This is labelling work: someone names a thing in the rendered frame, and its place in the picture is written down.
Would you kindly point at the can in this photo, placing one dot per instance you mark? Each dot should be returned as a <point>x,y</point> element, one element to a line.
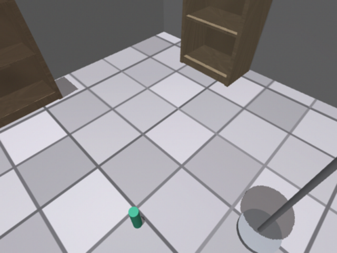
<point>135,217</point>

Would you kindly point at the floor lamp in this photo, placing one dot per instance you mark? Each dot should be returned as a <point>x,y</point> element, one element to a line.
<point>259,232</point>

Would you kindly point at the bookshelf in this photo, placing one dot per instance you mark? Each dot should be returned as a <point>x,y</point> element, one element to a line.
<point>26,83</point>
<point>219,37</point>

